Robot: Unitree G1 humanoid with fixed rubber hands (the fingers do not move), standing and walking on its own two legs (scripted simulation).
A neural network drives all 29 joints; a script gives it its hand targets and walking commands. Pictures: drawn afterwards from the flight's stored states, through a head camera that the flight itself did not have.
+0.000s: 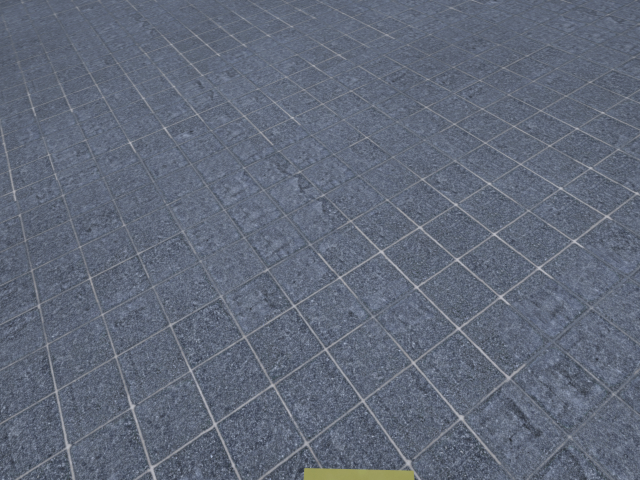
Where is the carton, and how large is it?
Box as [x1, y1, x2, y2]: [304, 468, 413, 479]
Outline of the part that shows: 304,468 304,479 413,479 413,471 408,470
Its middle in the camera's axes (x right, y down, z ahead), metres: +0.09 +0.63 +0.89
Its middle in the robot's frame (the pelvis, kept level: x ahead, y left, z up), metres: +0.15 -0.01 -0.63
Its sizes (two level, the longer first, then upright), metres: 0.240 0.148 0.231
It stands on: the floor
